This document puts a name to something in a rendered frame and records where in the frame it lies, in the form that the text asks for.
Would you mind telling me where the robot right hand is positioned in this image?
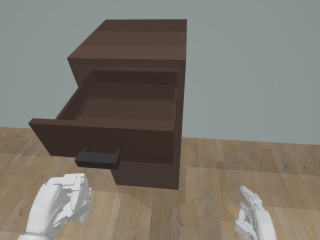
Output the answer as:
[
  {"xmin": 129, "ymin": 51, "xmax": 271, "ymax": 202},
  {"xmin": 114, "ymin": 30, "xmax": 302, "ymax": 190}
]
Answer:
[{"xmin": 235, "ymin": 185, "xmax": 277, "ymax": 240}]

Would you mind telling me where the cabinet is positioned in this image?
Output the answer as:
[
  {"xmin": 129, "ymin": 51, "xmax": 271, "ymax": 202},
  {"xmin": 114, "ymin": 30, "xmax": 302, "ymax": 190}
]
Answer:
[{"xmin": 67, "ymin": 19, "xmax": 187, "ymax": 190}]

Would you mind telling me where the drawer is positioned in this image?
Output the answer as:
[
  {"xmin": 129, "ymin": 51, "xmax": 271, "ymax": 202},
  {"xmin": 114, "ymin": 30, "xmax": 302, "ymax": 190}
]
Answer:
[{"xmin": 28, "ymin": 69, "xmax": 179, "ymax": 165}]

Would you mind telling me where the robot left hand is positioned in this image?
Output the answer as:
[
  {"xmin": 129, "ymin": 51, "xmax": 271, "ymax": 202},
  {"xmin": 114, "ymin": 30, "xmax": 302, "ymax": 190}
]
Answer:
[{"xmin": 25, "ymin": 173, "xmax": 94, "ymax": 240}]

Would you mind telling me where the handle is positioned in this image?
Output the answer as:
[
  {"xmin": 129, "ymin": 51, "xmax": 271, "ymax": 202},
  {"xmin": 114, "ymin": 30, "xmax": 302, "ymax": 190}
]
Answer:
[{"xmin": 74, "ymin": 143, "xmax": 123, "ymax": 170}]

